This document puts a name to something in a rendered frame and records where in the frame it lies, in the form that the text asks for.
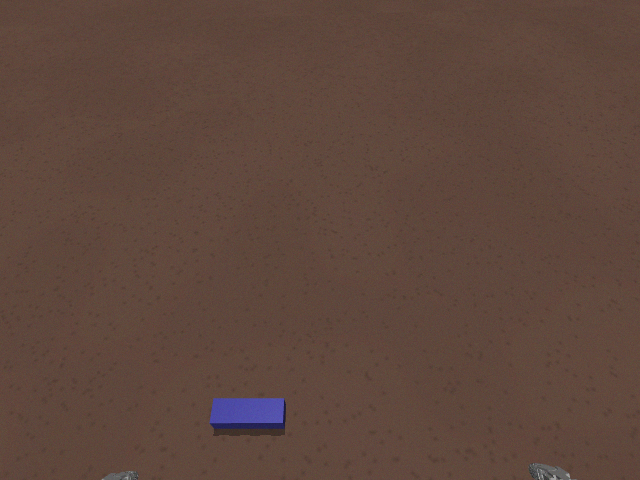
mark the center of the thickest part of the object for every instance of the carton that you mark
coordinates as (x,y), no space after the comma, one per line
(248,413)

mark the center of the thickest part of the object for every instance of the right robot hand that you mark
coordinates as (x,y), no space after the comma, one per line
(545,472)

